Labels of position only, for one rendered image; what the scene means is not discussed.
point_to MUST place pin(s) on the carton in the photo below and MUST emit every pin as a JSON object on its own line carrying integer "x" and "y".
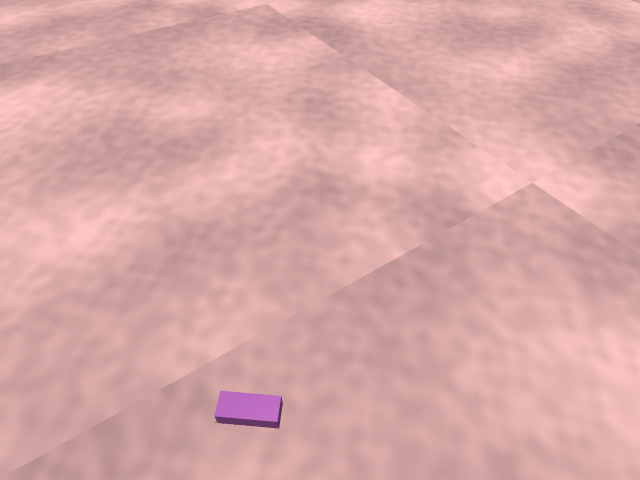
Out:
{"x": 249, "y": 409}

